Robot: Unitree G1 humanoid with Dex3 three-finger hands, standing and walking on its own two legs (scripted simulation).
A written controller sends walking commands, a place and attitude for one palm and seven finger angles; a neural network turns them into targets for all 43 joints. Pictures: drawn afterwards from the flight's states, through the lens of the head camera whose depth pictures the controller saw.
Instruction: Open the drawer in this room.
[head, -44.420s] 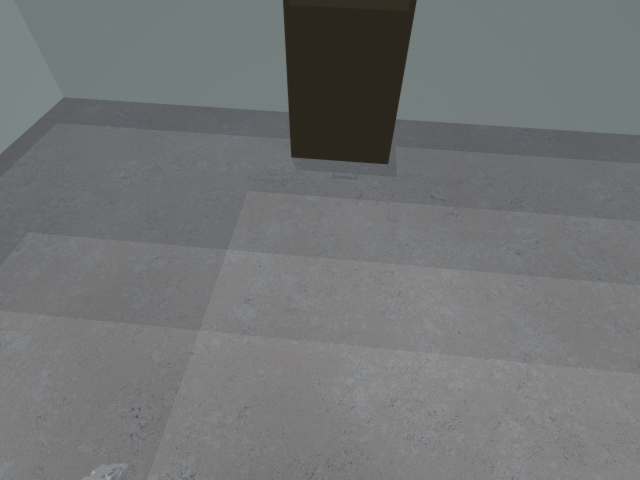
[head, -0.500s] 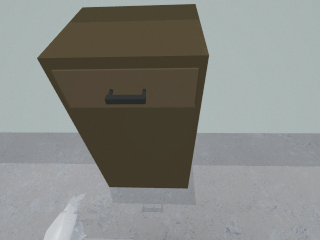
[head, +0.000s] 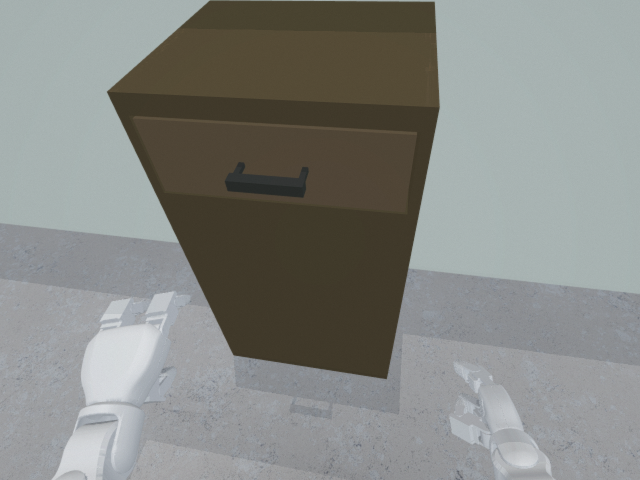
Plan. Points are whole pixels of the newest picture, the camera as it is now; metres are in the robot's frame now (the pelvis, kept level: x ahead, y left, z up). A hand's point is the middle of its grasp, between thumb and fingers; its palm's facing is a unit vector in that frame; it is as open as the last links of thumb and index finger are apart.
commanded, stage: raise the hand with hooked fingers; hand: left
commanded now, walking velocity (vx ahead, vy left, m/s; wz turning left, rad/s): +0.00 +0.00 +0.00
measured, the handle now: (268, 177) +0.55 +0.18 +0.07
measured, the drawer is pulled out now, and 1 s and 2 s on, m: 0.00 0.00 0.00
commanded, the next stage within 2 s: move the hooked fingers above the handle in 1.22 s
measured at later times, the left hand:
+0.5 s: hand (159, 272) +0.30 +0.25 +0.11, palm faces +0.12 -0.10 -0.99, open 13.0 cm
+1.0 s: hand (106, 215) +0.33 +0.30 +0.18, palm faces +0.07 -0.07 -0.99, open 13.9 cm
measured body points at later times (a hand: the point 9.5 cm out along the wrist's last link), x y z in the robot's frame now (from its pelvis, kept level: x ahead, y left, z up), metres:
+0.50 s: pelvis +0.02 +0.03 +0.02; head +0.02 -0.01 +0.47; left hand +0.29 +0.25 +0.17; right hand +0.21 -0.22 -0.09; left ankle +0.02 +0.12 -0.71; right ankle +0.00 -0.04 -0.72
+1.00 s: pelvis +0.00 +0.07 +0.03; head +0.01 +0.03 +0.48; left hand +0.32 +0.30 +0.23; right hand +0.20 -0.14 -0.08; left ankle +0.02 +0.12 -0.72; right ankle +0.00 -0.04 -0.72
